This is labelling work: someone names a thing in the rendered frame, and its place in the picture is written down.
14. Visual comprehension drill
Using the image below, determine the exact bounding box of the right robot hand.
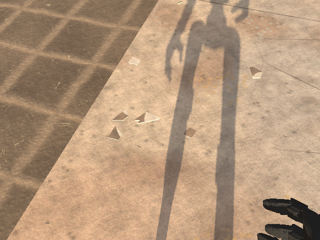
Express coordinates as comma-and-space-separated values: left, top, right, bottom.
257, 198, 320, 240

